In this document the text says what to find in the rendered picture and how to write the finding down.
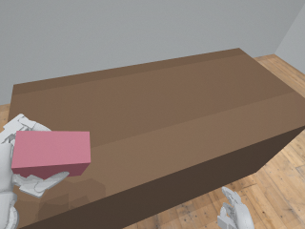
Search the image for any table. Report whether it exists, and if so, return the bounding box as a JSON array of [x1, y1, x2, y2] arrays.
[[7, 48, 305, 229]]

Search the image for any left robot forearm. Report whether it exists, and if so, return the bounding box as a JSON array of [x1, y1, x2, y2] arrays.
[[0, 191, 20, 229]]

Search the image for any sponge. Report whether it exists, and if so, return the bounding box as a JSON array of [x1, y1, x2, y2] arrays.
[[11, 131, 91, 179]]

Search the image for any right robot hand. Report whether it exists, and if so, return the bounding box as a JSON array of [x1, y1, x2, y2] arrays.
[[217, 186, 254, 229]]

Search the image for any left robot hand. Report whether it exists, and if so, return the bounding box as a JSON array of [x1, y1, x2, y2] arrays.
[[0, 114, 70, 198]]

